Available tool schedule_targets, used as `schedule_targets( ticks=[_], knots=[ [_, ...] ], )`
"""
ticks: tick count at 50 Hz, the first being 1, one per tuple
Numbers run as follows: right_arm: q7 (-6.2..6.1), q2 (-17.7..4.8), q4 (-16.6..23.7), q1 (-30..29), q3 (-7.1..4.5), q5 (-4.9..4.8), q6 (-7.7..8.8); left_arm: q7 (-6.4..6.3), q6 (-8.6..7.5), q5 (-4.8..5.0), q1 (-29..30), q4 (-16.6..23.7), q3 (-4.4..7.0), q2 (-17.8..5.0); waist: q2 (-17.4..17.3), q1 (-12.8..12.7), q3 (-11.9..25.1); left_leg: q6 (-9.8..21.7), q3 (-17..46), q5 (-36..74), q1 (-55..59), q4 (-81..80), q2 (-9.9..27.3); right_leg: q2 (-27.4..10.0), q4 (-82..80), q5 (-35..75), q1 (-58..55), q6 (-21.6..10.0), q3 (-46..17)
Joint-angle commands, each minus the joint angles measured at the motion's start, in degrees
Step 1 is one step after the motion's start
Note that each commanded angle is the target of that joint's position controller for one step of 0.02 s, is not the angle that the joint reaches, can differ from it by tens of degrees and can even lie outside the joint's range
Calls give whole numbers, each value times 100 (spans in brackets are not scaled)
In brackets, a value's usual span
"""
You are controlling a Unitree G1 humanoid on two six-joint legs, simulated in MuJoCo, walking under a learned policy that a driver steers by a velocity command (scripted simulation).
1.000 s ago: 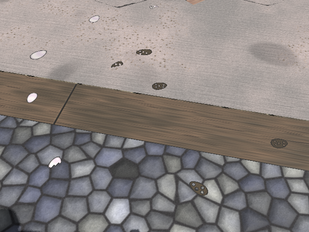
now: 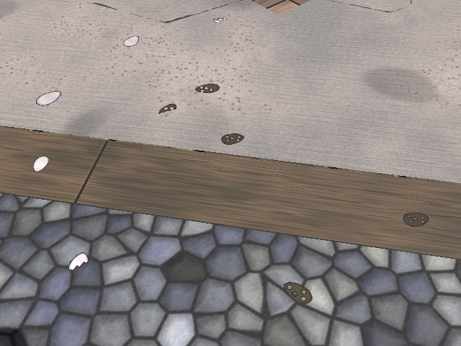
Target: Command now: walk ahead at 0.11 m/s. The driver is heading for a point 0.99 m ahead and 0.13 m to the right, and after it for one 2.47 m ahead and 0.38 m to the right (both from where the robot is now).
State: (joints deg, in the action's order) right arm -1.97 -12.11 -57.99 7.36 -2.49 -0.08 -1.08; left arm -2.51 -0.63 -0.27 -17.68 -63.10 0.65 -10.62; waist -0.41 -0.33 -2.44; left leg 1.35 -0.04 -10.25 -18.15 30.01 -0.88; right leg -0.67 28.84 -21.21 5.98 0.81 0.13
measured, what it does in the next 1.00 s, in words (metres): walks ahead: right foot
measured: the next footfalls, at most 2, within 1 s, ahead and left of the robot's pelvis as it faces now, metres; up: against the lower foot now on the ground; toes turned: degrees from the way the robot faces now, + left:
right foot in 0.72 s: +0.46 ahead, -0.13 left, +0.00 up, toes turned -3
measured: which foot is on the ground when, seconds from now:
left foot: down 0.00-0.74, up 0.76-1.00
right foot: down 0.00-0.24, up 0.26-0.70, down 0.72-1.00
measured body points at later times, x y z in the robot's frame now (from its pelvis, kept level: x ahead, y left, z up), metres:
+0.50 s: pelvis +0.14 +0.03 +0.01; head +0.15 +0.03 +0.46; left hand +0.28 +0.28 -0.11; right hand +0.09 -0.21 -0.13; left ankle +0.07 +0.11 -0.73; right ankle +0.25 -0.14 -0.67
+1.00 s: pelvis +0.42 -0.05 +0.01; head +0.43 -0.06 +0.46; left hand +0.43 +0.21 -0.12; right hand +0.55 -0.32 -0.11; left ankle +0.54 +0.13 -0.65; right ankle +0.42 -0.13 -0.73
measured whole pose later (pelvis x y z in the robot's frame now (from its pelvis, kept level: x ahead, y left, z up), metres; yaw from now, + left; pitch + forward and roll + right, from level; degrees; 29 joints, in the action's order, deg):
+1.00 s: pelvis +0.42 -0.05 +0.01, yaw +0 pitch +0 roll -1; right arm -0.9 -15.8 -53.7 8.0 -3.6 -0.6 4.5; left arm 1.2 -5.9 -0.3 -18.7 -57.9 2.8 -12.8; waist -2.4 -2.6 -0.6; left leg 1.7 2.3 -6.4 -38.8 55.4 8.3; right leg 4.4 14.6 -8.2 6.8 -4.7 3.7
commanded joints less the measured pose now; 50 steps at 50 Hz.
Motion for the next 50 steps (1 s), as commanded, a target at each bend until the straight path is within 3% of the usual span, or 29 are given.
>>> schedule_targets(
  ticks=[1,3,5,6,8,10,11,12,13,14,15,17,19,24,27,30,33,34,35,36,37,38,39,40,41,42,44,47,50],
  knots=[
    [-24,-655,97,8,-140,-43,50,-44,-15,46,-473,86,133,-670,201,-11,-154,207,101,-2106,493,-316,4,-109,-803,-1416,1221,-385,-181],
    [12,-611,168,-231,-136,-59,169,-61,-75,86,-665,159,176,-785,312,-167,-502,206,45,-2519,-156,-44,-65,-445,-1112,-2228,1218,-699,-695],
    [112,-412,289,-552,-106,-124,374,-48,-194,157,-863,131,312,-1165,1027,-283,-797,89,-385,-1290,-898,1044,-160,-1411,-1879,-2515,750,-1191,-1966],
    [161,-425,329,-600,-109,-137,458,-42,-243,163,-726,168,353,-1242,1138,-240,-973,163,-211,-1105,-1154,1392,96,-1780,-1998,-2249,713,-1362,-2335],
    [234,-436,297,-373,-117,-204,588,7,-326,184,-474,277,325,-1032,983,-7,-1005,321,-185,-1320,-1069,901,248,-1692,-1735,-1302,499,-1216,-2006],
    [254,-490,-66,482,-208,-214,626,76,-318,187,-263,373,315,-991,780,377,-640,325,-523,-836,689,-38,-124,-1097,-1072,-298,1075,-879,-1185],
    [250,-720,-284,1182,-327,-191,618,94,-347,164,-114,457,304,-992,476,674,-274,402,-152,-582,1665,-203,-21,-767,-158,882,1475,-706,-762],
    [239,-1254,-440,1956,-479,-164,628,93,-406,162,-31,655,214,-628,-967,876,95,980,1872,-1318,2668,-1113,1066,12,1869,1021,2578,-267,127],
    [316,-1302,-536,2495,-418,-118,677,79,-511,178,31,838,173,-476,-1665,933,540,1640,4148,-1692,3172,-2069,2154,393,3538,-955,3418,-161,-196],
    [317,-901,-430,1918,-245,-57,749,123,-571,312,132,881,255,-711,-893,582,141,1580,4007,-1905,2764,-2028,2322,7,4374,-825,3878,-339,-659],
    [329,-694,-243,1407,-164,-47,790,179,-611,353,189,876,261,-729,-561,403,-142,1383,3227,-1744,2360,-2051,2071,-276,4497,-251,3948,-505,-662],
    [355,-576,-99,1011,-68,-22,791,185,-627,244,278,862,346,-770,-245,189,-299,1051,2038,-795,1886,-2191,1624,-653,3934,634,3753,-585,-494],
    [311,-475,-168,1238,-3,16,724,224,-550,204,279,852,397,-729,-373,141,-216,918,1301,64,1719,-2277,1303,-725,3496,959,3429,-472,-286],
    [127,-851,-187,1549,-23,35,642,252,-463,135,1428,1329,313,-475,-246,302,-444,1031,754,818,1478,-2503,1258,-637,1805,1774,3631,-85,-35],
    [92,-935,-200,1747,-57,-9,629,329,-477,166,2002,1515,260,-499,-338,432,-526,987,475,816,1360,-2593,1223,-444,908,2314,3231,-62,144],
    [86,-917,-289,1944,-88,-84,599,422,-496,196,2357,1682,235,-563,-327,431,-645,938,382,974,1733,-2489,1432,-400,454,2389,3152,-213,60],
    [84,-1035,-265,1829,-161,-88,539,496,-538,203,2221,1745,306,-793,-400,163,-409,788,277,2127,2265,-1937,1606,-238,166,1965,2672,-469,110],
    [89,-1115,-232,1744,-189,-67,509,493,-542,200,1862,1675,383,-951,-527,-66,-101,722,204,3195,2337,-1447,1586,-54,197,1797,2075,-574,244],
    [94,-1089,-195,1644,-181,-36,460,470,-530,203,1023,1431,514,-1158,-561,-511,406,596,17,4039,2178,-433,1385,158,211,1691,1012,-719,389],
    [101,-960,-107,1608,-114,14,435,422,-506,206,-56,1133,648,-1442,-454,-960,1080,398,-151,3557,1304,1007,1097,-117,333,1553,-595,-944,45],
    [163,-293,1,2232,70,38,505,388,-479,49,-883,951,771,-2007,894,-725,2052,17,-318,1015,-905,3378,194,-1652,-12,311,-2787,-1778,-2544],
    [199,-201,-58,2213,123,-80,681,417,-480,66,-871,932,655,-1725,1440,-690,2522,12,524,-2120,-1761,4576,-309,-2222,-1270,-446,-3025,-2086,-4612],
    [226,-713,128,1656,-16,-250,810,435,-524,115,-309,988,531,-1370,1160,-597,1608,161,747,-1909,-2354,5034,73,-2018,-1421,-628,-2309,-1752,-3988],
    [210,-888,278,1190,-47,-305,874,433,-549,106,248,1134,447,-1110,756,-439,983,268,559,-1391,-2378,4905,409,-1822,-1501,-204,-1390,-1541,-3060],
    [160,-883,310,984,-82,-236,873,459,-583,47,684,1191,392,-957,338,-218,596,280,457,-882,-2087,4494,692,-1610,-1673,450,-465,-1423,-2361],
    [120,-848,277,1049,-135,-151,797,481,-626,-9,909,1206,336,-779,372,10,458,293,492,-588,-1687,4123,904,-1362,-1817,890,110,-1301,-1843],
    [112,-575,219,1284,-118,-118,634,501,-642,-18,865,1105,311,-725,473,197,366,254,456,-435,-1283,3780,1009,-1185,-2083,1186,643,-1350,-1383],
    [83,-640,436,756,-157,-66,541,388,-654,-10,501,953,353,-997,325,175,33,78,381,137,-1827,3032,1080,-1150,-2367,1511,733,-1468,-1036],
    [113,-635,656,101,-176,-10,576,272,-604,10,148,865,352,-1069,276,10,-81,-60,324,1097,-2257,1936,1025,-1075,-2408,1816,404,-1374,-777]
  ],
)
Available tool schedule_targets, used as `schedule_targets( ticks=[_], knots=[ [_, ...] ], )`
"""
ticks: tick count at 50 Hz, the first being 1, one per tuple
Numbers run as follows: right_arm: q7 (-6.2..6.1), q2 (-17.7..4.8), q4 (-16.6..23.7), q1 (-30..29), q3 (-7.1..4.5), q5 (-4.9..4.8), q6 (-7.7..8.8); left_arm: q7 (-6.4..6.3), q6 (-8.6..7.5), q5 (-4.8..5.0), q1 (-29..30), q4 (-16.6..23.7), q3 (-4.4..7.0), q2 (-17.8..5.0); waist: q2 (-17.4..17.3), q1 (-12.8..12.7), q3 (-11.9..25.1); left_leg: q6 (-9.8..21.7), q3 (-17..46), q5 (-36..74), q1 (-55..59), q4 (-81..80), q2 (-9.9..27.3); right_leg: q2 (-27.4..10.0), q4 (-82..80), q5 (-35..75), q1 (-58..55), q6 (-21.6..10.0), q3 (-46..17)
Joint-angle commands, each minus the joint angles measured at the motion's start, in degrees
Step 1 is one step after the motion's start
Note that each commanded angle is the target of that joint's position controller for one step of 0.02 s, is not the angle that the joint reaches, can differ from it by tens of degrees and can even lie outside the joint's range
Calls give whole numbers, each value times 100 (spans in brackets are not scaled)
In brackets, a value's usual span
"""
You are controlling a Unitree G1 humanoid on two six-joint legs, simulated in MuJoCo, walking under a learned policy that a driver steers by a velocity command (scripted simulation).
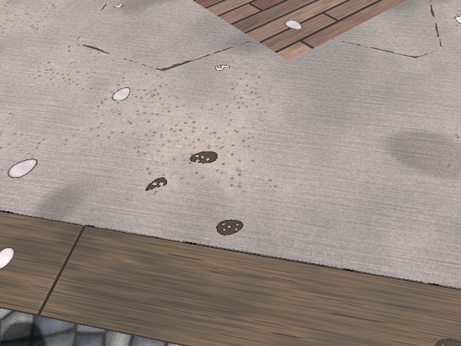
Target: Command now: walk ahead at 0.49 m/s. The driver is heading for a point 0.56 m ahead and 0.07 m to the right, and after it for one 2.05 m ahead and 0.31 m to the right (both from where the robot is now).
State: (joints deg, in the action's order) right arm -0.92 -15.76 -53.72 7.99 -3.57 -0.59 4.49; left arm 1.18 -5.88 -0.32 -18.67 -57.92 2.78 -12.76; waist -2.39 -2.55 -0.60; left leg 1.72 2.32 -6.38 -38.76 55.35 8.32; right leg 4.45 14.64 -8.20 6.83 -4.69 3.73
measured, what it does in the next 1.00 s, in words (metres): walks ahead, turning right: left foot, then right foot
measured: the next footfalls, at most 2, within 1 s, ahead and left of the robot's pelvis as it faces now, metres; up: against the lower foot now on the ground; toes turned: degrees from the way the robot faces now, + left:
left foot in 0.28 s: +0.36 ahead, +0.16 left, +0.00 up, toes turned +1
right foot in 0.80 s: +0.60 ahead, -0.12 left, +0.00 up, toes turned -19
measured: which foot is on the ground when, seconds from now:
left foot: up 0.00-0.26, down 0.28-0.80, up 0.82-1.00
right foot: down 0.00-0.28, up 0.30-0.78, down 0.80-1.00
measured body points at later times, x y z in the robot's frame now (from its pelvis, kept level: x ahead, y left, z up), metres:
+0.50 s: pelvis +0.30 +0.07 +0.00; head +0.31 +0.07 +0.45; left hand +0.40 +0.34 -0.14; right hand +0.33 -0.21 -0.13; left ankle +0.32 +0.16 -0.75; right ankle +0.30 -0.10 -0.66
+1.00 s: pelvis +0.50 -0.02 -0.02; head +0.55 -0.05 +0.43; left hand +0.74 +0.19 -0.12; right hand +0.54 -0.33 -0.14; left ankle +0.54 +0.15 -0.66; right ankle +0.56 -0.10 -0.75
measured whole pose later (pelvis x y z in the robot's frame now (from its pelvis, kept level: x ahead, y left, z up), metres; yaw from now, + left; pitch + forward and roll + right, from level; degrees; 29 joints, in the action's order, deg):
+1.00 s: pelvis +0.50 -0.02 -0.02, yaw -22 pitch +2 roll +1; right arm -2.3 -17.2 -48.0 4.6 -3.8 0.0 2.2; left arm 0.9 -2.1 -0.6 -8.2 -43.4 4.5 -15.5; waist -1.4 -0.7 -4.7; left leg -2.6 2.6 -25.7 -32.0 67.9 3.4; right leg 5.6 26.4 -5.2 23.4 -6.3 0.0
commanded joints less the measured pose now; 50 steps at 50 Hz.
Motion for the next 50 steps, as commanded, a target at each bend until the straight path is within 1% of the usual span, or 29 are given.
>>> schedule_targets(
  ticks=[1,4,8,10,12,13,14,15,16,17,18,19,20,22,25,28,31,33,36,38,39,40,41,42,43,44,45,47,50],
  knots=[
    [31,-235,281,-148,-58,34,42,-121,-64,27,170,335,135,-865,495,179,-282,-109,23,1008,-133,-985,38,-1515,-987,599,283,-761,-995],
    [100,-132,452,-799,4,-5,80,-160,-36,83,-194,224,139,-927,486,-46,-382,-119,-189,1484,74,-1853,-169,-1464,-1005,572,73,-663,-774],
    [235,-142,699,-1384,62,-51,125,-177,83,114,-608,29,169,-953,457,-202,-539,-26,-181,1153,-184,-2422,-273,-1755,-677,838,-817,-656,-761],
    [302,-229,815,-1498,53,-57,167,-196,150,131,-667,-13,206,-996,501,-143,-526,88,-157,721,-100,-2618,-332,-1931,-380,1230,-1153,-605,-878],
    [316,-449,767,-1081,-32,-61,214,-201,208,139,-514,35,245,-1098,672,167,-266,207,-274,263,699,-2778,-560,-1940,134,2333,-1221,-504,-977],
    [294,-640,591,-418,-140,-57,237,-194,237,135,-357,91,240,-1110,713,546,136,320,-433,257,1680,-2904,-752,-1743,856,3210,-1071,-404,-870],
    [240,-977,291,681,-289,-20,251,-184,238,86,-276,189,167,-945,633,1002,893,539,-231,430,3377,-2664,-527,-1407,2111,3055,-322,-230,-679],
    [179,-1567,133,1624,-438,120,237,-138,166,29,-725,348,6,-398,-381,1006,1958,1217,1767,100,5870,-2610,1008,-658,4343,958,1809,167,-312],
    [206,-1359,60,1786,-359,101,194,-119,50,125,-1031,253,-85,-136,-1268,918,2630,1627,3723,-718,6565,-3493,1712,-106,5565,-2573,2968,277,-885],
    [186,-879,105,1452,-224,53,196,-128,-10,310,-502,308,108,-819,-784,963,1815,1291,3147,-1133,5915,-3697,1471,-457,6090,-2385,3480,195,-1227],
    [164,-664,214,911,-155,31,203,-157,-29,356,-91,446,154,-944,-545,826,1052,1034,2277,-936,5011,-3858,1318,-764,6046,-1807,3643,142,-1028],
    [172,-460,265,485,-91,50,218,-203,-3,306,106,466,182,-894,-231,649,625,900,1661,-627,4159,-4107,1100,-1001,5782,-1311,3392,147,-944],
    [187,-310,264,248,-52,92,242,-227,68,258,66,447,224,-771,-279,457,322,782,1104,-394,3540,-4356,881,-1170,5504,-969,3080,152,-965],
    [195,-231,190,137,-51,157,262,-203,231,261,-149,420,214,-434,-382,239,158,744,467,-86,2972,-4654,691,-1296,5325,-676,2658,146,-944],
    [118,-421,85,242,-113,175,286,-210,364,223,136,630,253,-405,-191,164,-101,833,-175,573,2858,-4836,684,-1335,4966,-131,3085,220,-982],
    [20,-545,37,376,-145,183,249,-140,336,171,584,849,257,-399,-87,228,-227,795,-659,885,3061,-4896,615,-1279,3993,685,3350,295,-938],
    [-53,-686,31,550,-177,132,201,-12,305,139,1222,1090,188,-304,29,427,-377,725,-1070,970,3261,-4952,602,-1199,3046,1198,3236,275,-525],
    [-106,-758,15,641,-194,97,110,72,296,93,1629,1306,150,-261,105,519,-558,670,-1342,1879,3512,-4653,635,-1078,2537,1204,3228,243,-261],
    [-171,-943,31,707,-249,-5,-80,197,320,72,1648,1551,203,-404,-128,408,-301,528,-1527,3553,4035,-3854,754,-762,2224,677,2833,105,83],
    [-223,-1090,151,505,-305,-88,-184,249,327,96,1002,1509,341,-717,-318,19,134,365,-1549,4688,4180,-2803,724,-376,2105,178,2025,-101,288],
    [-223,-1106,223,361,-309,-113,-222,230,311,115,319,1364,478,-992,-227,-351,490,194,-1582,4458,4016,-1842,560,-175,1638,521,1150,-266,287],
    [-188,-1010,265,471,-273,-62,-193,101,315,87,-204,1263,632,-1363,240,-609,834,-174,-1624,3029,3237,-389,222,-336,1158,1867,-53,-491,-215],
    [-112,-187,463,909,-52,328,-123,-35,364,40,-54,1295,687,-1938,1782,100,1272,-511,-1465,-2764,1311,1541,-623,-1690,1878,4974,-1646,-1069,-2072],
    [-20,-328,548,1303,-3,159,8,25,316,-69,-32,1607,631,-1956,1542,106,2650,-627,-115,-3766,349,2922,-1233,-2710,1363,4505,-2645,-2289,-4374],
    [18,-688,635,671,-97,-58,66,52,318,-47,76,1734,560,-1627,699,-193,2478,-482,367,-3219,79,2985,-940,-2423,1018,3857,-2340,-2021,-3850],
    [-3,-672,738,345,-87,-116,63,31,301,61,511,1773,477,-1323,429,-60,1713,-394,263,-2606,-155,2574,-714,-2174,891,3204,-1589,-1691,-3105],
    [-80,-679,620,313,-103,-20,0,-1,302,118,857,1828,406,-1094,40,122,1204,-417,224,-2205,9,2165,-450,-1955,744,2859,-745,-1424,-2658],
    [-148,-821,614,406,-187,55,-203,-44,326,6,1088,1861,327,-911,271,382,921,-398,238,-1908,761,1655,-286,-1747,493,2690,432,-1275,-2262],
    [-208,-584,610,516,-153,81,-326,-84,291,-69,1009,1791,342,-1055,513,451,927,-466,120,-1667,1054,992,-375,-1558,406,3117,846,-1249,-1808]
  ],
)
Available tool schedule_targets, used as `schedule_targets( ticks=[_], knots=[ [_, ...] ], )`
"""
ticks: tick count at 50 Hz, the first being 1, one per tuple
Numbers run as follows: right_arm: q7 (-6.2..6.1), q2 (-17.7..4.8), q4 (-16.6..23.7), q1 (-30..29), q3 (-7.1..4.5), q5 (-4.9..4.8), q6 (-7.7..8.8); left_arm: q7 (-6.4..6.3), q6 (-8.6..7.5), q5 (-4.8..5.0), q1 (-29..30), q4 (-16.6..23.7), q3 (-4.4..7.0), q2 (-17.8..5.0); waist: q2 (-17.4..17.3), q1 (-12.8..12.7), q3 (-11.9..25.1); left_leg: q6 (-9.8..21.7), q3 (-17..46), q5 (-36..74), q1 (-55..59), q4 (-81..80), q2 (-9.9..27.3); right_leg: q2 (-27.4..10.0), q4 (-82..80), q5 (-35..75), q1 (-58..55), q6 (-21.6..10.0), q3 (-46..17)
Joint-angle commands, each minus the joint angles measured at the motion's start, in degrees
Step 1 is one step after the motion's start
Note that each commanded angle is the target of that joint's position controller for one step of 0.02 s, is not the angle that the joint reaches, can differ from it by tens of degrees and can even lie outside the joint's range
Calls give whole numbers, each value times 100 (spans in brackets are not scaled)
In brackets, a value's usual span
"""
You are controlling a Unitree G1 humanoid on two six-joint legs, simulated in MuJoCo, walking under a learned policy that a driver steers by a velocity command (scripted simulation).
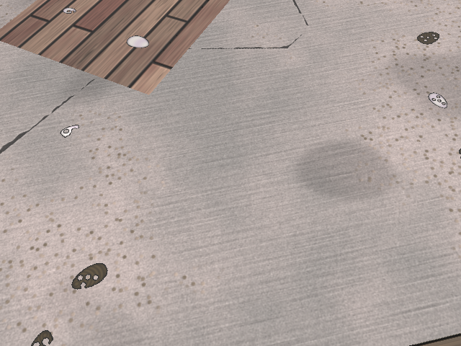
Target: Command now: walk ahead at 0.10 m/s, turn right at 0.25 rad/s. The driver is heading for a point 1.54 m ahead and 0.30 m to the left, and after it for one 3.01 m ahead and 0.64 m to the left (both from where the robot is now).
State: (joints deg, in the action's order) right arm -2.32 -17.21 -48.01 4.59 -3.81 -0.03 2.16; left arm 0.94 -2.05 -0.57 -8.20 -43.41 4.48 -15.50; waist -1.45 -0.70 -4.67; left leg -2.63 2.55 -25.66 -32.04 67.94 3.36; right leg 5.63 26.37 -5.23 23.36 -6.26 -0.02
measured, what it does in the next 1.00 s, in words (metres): steps on the spot, turning left: left foot, then right foot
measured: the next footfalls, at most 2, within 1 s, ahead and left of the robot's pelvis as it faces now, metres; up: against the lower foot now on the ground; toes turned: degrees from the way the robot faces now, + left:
left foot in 0.28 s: +0.08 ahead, +0.17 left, +0.00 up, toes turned +5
right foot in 0.62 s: +0.14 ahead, -0.08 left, +0.00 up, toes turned +19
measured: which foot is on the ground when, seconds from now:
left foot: up 0.00-0.26, down 0.28-0.62, up 0.64-0.98, down 1.00-1.00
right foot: down 0.00-0.32, up 0.34-0.60, down 0.62-1.00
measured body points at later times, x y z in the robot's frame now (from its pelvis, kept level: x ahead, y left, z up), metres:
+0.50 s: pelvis +0.06 +0.03 +0.01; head +0.10 +0.05 +0.46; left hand +0.18 +0.34 -0.10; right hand +0.19 -0.25 -0.10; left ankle +0.04 +0.16 -0.73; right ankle +0.07 -0.08 -0.68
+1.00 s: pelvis +0.06 +0.02 +0.01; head +0.09 +0.03 +0.45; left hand +0.06 +0.31 -0.11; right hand +0.30 -0.17 -0.11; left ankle +0.01 +0.14 -0.73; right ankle +0.11 -0.09 -0.73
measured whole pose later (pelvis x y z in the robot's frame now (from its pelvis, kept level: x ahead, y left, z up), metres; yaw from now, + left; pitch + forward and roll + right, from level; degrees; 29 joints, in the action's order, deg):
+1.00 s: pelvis +0.06 +0.02 +0.01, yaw +22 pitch +1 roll -1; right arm -1.3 -15.8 -44.1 8.4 -3.3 -0.2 -2.0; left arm -1.1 -0.2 0.4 -10.9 -47.8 2.8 -14.5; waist -1.5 -1.6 -2.0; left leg -2.3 1.8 -13.1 -13.6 27.7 1.7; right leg -0.9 27.1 -14.5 13.3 -0.3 3.5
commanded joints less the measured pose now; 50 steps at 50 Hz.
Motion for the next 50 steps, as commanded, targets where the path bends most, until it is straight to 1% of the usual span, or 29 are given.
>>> schedule_targets(
  ticks=[1,4,7,10,13,14,15,16,17,18,19,20,22,23,25,28,30,31,32,33,34,35,37,40,44,46,48,49,50],
  knots=[
    [-77,-388,5,874,-114,26,-112,-95,-82,-47,-16,317,139,-725,441,280,1400,-69,102,422,390,-532,149,-1665,-774,2745,-864,-1051,-1292],
    [-54,-229,-105,783,-44,4,-176,-165,-33,-104,175,219,-13,-401,592,250,1416,-133,100,1070,894,-1627,307,-1470,-961,1507,-672,-788,-851],
    [-12,-343,-63,452,-43,-61,-204,-174,-20,-188,141,50,-32,-503,748,62,1068,-109,-5,1249,1236,-2364,258,-1501,-1250,-13,-498,-709,-826],
    [16,-566,109,235,-97,-88,-184,-233,66,-104,82,-23,28,-761,748,-39,789,-11,-114,673,924,-2675,135,-1781,-1106,-392,-963,-748,-1123],
    [80,-470,92,484,-90,-54,-153,-341,179,45,92,-24,53,-807,674,137,806,171,-330,985,1124,-3470,-43,-1889,-621,432,-1411,-611,-1093],
    [108,-486,83,580,-88,-19,-146,-363,203,90,-20,-58,70,-805,575,197,818,289,-278,1630,1337,-3952,-42,-1790,-399,690,-1457,-427,-945],
    [116,-693,98,651,-132,27,-148,-390,196,87,-69,-16,78,-739,255,147,882,489,127,2683,1588,-4117,197,-1526,91,682,-1335,-155,-643],
    [92,-1168,118,658,-252,2,-167,-394,159,-14,-166,134,61,-557,-766,-137,1019,915,1044,3679,1926,-4202,810,-824,852,184,-820,206,30],
    [101,-1173,137,711,-306,-60,-190,-390,134,-84,393,259,65,-493,-1214,135,754,1443,1816,3761,2101,-4530,1192,-212,1291,-743,-6,522,410],
    [79,-1036,132,988,-280,24,-171,-385,135,-57,728,366,67,-450,-1394,400,764,1816,2382,3958,2501,-4808,1539,7,2038,-2190,692,606,205],
    [54,-1021,128,1150,-288,95,-102,-369,153,17,795,383,102,-460,-1231,500,856,1982,2554,4217,2756,-4862,1659,-13,3073,-3011,1106,649,-155],
    [34,-1037,206,980,-301,71,-44,-341,186,75,587,304,128,-460,-862,336,914,1860,2266,4407,2828,-4705,1515,-160,3547,-2952,1262,688,-361],
    [-18,-962,338,535,-321,-106,-65,-345,203,81,486,266,131,-452,-563,125,934,1422,1758,4389,2831,-4547,1130,-378,2912,-2393,1225,781,-409],
    [-34,-942,349,493,-331,-144,-135,-352,185,77,572,289,102,-366,-595,148,956,1335,1665,4417,2782,-4515,986,-338,2494,-2204,1024,855,-301],
    [-73,-991,384,491,-373,-127,-285,-307,136,121,568,295,56,-260,-776,186,1141,1290,1602,4430,2635,-4444,813,-237,1810,-1794,426,935,-218],
    [-66,-1028,509,342,-398,-143,-387,-204,104,180,256,221,96,-439,-1010,111,1205,1239,1844,3864,2333,-4437,712,-165,725,-1284,-402,914,-179],
    [-76,-891,611,203,-344,-185,-417,-163,95,147,-154,81,173,-588,-869,-116,1121,929,1847,2672,1869,-4217,385,-254,-543,-276,-1288,773,-99],
    [-77,-636,611,429,-270,-115,-423,-199,110,67,-333,75,261,-897,-244,-34,1227,629,1557,1400,1158,-3507,35,-1079,-748,-14,-2057,492,-786],
    [-33,-226,693,741,-169,-45,-363,-262,192,-71,-186,190,347,-1416,1556,264,1149,256,660,-793,-113,-2219,-929,-2476,-815,1360,-2425,-316,-2350],
    [-9,-693,754,729,-294,-28,-274,-231,151,-262,-204,277,295,-1281,1625,135,1193,99,709,-1320,-321,-918,-654,-3142,-997,1412,-1947,-1016,-3082],
    [2,-1074,647,710,-428,-109,-280,-237,92,-245,94,369,199,-962,983,233,926,73,761,-914,-327,-254,-471,-2845,-1005,1097,-1677,-991,-2542],
    [-27,-1061,526,773,-457,-114,-338,-236,56,-153,372,393,151,-783,714,329,717,30,682,-526,-325,-73,-430,-2395,-955,787,-1489,-708,-1925],
    [-74,-807,462,788,-407,-58,-428,-264,32,-22,444,363,87,-681,740,267,575,-112,648,17,-313,173,-455,-2042,-944,864,-1392,-568,-1352],
    [-51,-529,658,524,-294,-105,-393,-326,64,-18,61,175,60,-668,899,94,649,-246,446,294,-219,-501,-485,-1904,-949,1184,-1702,-710,-934],
    [35,-264,805,255,-95,-30,-371,-319,104,27,86,61,83,-828,1079,-32,828,-281,31,230,787,-2236,-178,-1912,-883,1136,-1677,-705,-692],
    [73,-388,793,278,-103,-55,-365,-268,135,57,-43,-27,110,-960,1153,-93,821,-225,-243,354,1252,-2887,-264,-1936,-781,1285,-1587,-718,-730],
    [108,-389,643,585,-112,-44,-360,-235,159,142,-9,-97,74,-918,1030,106,772,-26,-420,1258,1914,-4145,-365,-1860,-517,1270,-1421,-559,-670],
    [113,-396,572,686,-107,4,-361,-206,140,173,-223,-223,-1,-722,876,160,709,157,-262,1900,2485,-4980,-316,-1715,-415,1030,-1128,-295,-651],
    [68,-615,556,837,-130,56,-373,-138,65,73,-405,-279,-107,-475,458,94,929,347,358,2897,3365,-4994,215,-1505,-234,453,-642,126,-528]
  ],
)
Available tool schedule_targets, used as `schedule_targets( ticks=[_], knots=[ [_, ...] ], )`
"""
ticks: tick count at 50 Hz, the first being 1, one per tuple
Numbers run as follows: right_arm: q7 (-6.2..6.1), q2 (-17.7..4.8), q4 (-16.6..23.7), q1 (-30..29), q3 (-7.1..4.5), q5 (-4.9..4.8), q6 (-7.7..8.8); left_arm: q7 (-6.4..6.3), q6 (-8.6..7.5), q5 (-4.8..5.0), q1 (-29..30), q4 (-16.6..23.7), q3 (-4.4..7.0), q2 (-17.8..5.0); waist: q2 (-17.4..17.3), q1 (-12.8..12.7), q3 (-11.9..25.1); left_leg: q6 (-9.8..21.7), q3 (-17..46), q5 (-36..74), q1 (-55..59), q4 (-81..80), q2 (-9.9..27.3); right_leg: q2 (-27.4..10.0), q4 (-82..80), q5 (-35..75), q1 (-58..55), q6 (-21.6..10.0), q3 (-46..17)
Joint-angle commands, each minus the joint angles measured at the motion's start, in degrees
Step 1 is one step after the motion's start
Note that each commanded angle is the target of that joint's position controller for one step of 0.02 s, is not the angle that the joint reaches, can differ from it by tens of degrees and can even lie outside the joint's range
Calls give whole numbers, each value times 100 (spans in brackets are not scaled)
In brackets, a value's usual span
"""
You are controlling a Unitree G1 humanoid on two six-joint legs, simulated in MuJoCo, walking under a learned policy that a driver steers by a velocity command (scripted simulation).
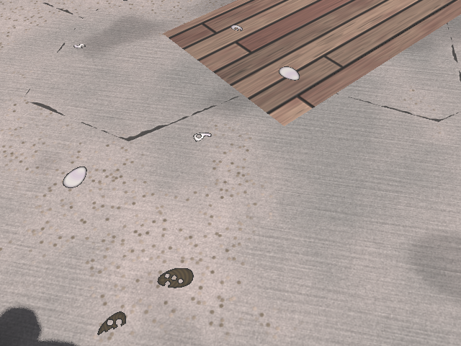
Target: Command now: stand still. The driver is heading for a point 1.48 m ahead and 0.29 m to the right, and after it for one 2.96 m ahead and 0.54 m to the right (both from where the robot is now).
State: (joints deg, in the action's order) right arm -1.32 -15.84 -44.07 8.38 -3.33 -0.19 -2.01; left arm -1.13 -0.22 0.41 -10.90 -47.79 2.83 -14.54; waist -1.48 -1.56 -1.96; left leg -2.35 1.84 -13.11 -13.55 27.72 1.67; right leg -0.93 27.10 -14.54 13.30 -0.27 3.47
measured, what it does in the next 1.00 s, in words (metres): steps on the spot, turning right: right foot, then left foot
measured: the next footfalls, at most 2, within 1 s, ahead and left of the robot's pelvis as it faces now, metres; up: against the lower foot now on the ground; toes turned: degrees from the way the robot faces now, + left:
right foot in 0.40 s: +0.02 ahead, -0.13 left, +0.00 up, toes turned -14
left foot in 0.94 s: +0.11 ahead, +0.08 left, +0.00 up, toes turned -19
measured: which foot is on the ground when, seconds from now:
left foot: down 0.00-0.40, up 0.42-0.92, down 0.94-1.00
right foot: down 0.00-0.14, up 0.16-0.38, down 0.40-1.00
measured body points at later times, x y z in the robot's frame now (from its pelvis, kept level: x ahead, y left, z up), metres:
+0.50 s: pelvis -0.01 -0.04 -0.01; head +0.02 -0.08 +0.44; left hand +0.17 +0.22 -0.10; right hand +0.08 -0.36 -0.13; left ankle -0.02 +0.12 -0.66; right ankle -0.02 -0.12 -0.74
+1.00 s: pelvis +0.02 -0.05 +0.00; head +0.04 -0.05 +0.45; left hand +0.25 +0.14 -0.11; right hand +0.04 -0.35 -0.12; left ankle +0.07 +0.10 -0.74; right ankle -0.02 -0.12 -0.74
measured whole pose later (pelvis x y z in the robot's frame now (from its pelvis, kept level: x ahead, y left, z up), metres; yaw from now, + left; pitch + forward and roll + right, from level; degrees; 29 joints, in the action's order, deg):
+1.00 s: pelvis +0.02 -0.05 +0.00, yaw -17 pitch +0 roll -1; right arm -1.1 -17.1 -46.2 11.6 -3.7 -0.7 0.5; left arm -1.1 0.4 -1.1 -6.7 -43.8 1.2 -14.1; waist -0.8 1.4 -2.1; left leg -2.8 3.1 -15.2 -15.0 30.3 2.6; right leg 5.4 28.6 -16.4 12.3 -4.1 -1.1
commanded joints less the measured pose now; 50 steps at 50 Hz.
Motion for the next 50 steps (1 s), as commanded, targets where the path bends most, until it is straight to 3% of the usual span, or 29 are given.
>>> schedule_targets(
  ticks=[1,2,3,5,8,10,11,13,16,18,19,20,21,22,23,25,26,28,34,36,40,42,44,46,47,48,49,50],
  knots=[
    [-97,-1153,193,527,-236,127,-4,174,-207,-226,-370,170,-5,-382,-625,-99,853,690,1116,3212,1996,-506,1276,-359,216,-246,884,-107,-461],
    [-30,-776,148,154,-144,157,28,148,-191,-119,-206,196,-17,-341,-990,-105,834,1157,1057,2025,843,-630,1423,-296,-93,-633,302,86,-399],
    [32,-621,269,-215,-122,152,95,119,-143,-85,148,223,39,-675,-655,-38,489,1006,787,1057,566,-732,981,-256,-53,-105,132,168,-362],
    [2,-915,212,-76,-228,149,168,37,-31,-5,409,292,131,-932,-746,154,245,751,586,469,552,-788,741,-102,324,382,542,125,-300],
    [-108,-989,127,193,-305,72,188,7,82,41,233,346,172,-871,-841,189,139,1039,782,1007,584,-792,1228,-20,1028,-58,969,71,-234],
    [-187,-962,233,134,-315,105,189,42,138,64,237,411,217,-805,-1053,303,209,1513,1133,1729,638,-863,1833,-85,2370,-1688,1446,58,-293],
    [-206,-955,270,94,-314,116,213,67,178,88,263,456,248,-794,-890,305,187,1692,1201,2179,678,-883,2069,-215,2980,-2091,1724,80,-444],
    [-194,-972,334,-276,-338,45,243,99,259,106,140,459,253,-701,-560,130,174,1561,752,2354,620,-812,1932,-391,2851,-1845,1687,148,-483],
    [-158,-1040,356,-548,-375,-4,179,204,298,80,64,511,246,-685,-639,93,405,1290,108,2500,455,-516,1656,-260,2015,-1069,930,168,-91],
    [-149,-1048,306,-562,-378,-97,122,287,306,88,-187,502,291,-717,-611,-55,557,1036,-207,2136,369,-57,1546,-20,1005,-211,307,43,229],
    [-137,-944,227,-417,-357,-132,108,282,304,76,-413,442,346,-783,-421,-123,623,769,-435,1551,125,427,1389,166,401,319,-215,-104,246],
    [-96,-703,127,-21,-306,-36,109,215,277,47,-487,495,476,-1201,674,-16,567,271,-961,195,-677,1638,916,-259,-237,1918,-885,-410,-712],
    [-83,-340,442,-248,-155,279,113,125,209,-23,-473,739,585,-1965,2278,111,535,-287,-908,-2844,-2297,3405,7,-1899,-470,4336,-1378,-1436,-3210],
    [-125,-605,565,-649,-222,98,147,225,48,-266,-698,819,507,-1844,1534,-298,1198,-201,119,-2999,-2354,4316,-182,-2253,-771,3642,-1174,-2225,-3782],
    [-158,-788,556,-740,-278,-47,144,249,-79,-240,-434,855,473,-1723,1023,-171,834,-87,251,-2523,-2566,4545,-77,-1987,-824,2901,-1045,-2041,-3303],
    [-250,-903,374,-623,-350,19,128,135,-108,4,60,902,382,-1374,570,48,480,-2,331,-1489,-2660,4179,158,-1446,-772,1893,-838,-1372,-2626],
    [-261,-925,351,-532,-371,43,122,77,-80,38,175,938,339,-1294,640,138,473,-27,341,-1166,-2410,4055,141,-1258,-814,1924,-639,-1246,-2422],
    [-221,-806,311,-361,-362,23,151,2,-55,1,87,999,305,-1223,693,167,651,-84,320,-730,-2213,4006,0,-1096,-857,2114,-735,-1212,-2267],
    [-202,-687,301,-345,-321,3,171,-80,0,-21,-20,1060,248,-1102,741,61,608,-326,356,-362,-2238,3037,16,-1012,-949,1717,-1030,-1229,-2251],
    [-189,-674,302,-367,-305,6,185,-79,19,-57,27,1046,225,-1076,810,28,502,-373,343,-315,-2041,2636,79,-950,-1002,1398,-871,-1217,-2248],
    [-99,-530,158,-200,-201,17,247,-21,-6,-191,270,912,50,-704,841,-10,445,-364,207,-239,-990,1544,326,-825,-1088,1078,-381,-1192,-1867],
    [-57,-588,132,-192,-182,-16,280,32,-15,-228,259,785,32,-744,854,-79,330,-304,71,-346,-611,1143,279,-841,-1111,987,-249,-1206,-1843],
    [-38,-709,162,-172,-194,-55,313,49,-1,-193,339,705,59,-883,786,-25,218,-198,-23,-400,-490,715,195,-898,-945,1225,-330,-1200,-1882],
    [-8,-801,189,-65,-191,-33,362,15,40,-88,289,616,111,-1033,591,134,205,-44,-65,438,-281,-126,128,-856,-646,1755,-524,-1043,-1800],
    [-2,-952,219,-29,-210,-3,377,-17,34,-79,164,589,139,-1067,415,123,305,62,117,1253,-117,-210,232,-762,-470,1803,-613,-888,-1711],
    [-6,-1227,274,-17,-259,5,377,-46,12,-149,-22,622,163,-1065,19,-47,475,210,408,2506,71,92,455,-482,-180,1568,-569,-721,-1469],
    [18,-1331,238,7,-308,-65,350,-63,-2,-177,-57,668,181,-1024,-399,-142,629,437,617,2745,85,245,498,-97,1,1348,-517,-564,-1065],
    [38,-1201,263,53,-306,-114,322,-85,5,-163,123,697,187,-975,-502,-15,675,589,806,2502,-32,138,544,102,270,1151,-532,-444,-748]
  ],
)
